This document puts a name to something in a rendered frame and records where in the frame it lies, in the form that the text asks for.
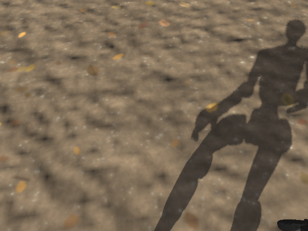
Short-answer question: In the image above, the right robot hand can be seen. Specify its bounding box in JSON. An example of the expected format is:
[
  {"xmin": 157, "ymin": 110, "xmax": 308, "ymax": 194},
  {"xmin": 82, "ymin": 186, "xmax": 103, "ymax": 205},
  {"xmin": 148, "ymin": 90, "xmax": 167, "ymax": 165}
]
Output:
[{"xmin": 277, "ymin": 218, "xmax": 308, "ymax": 231}]

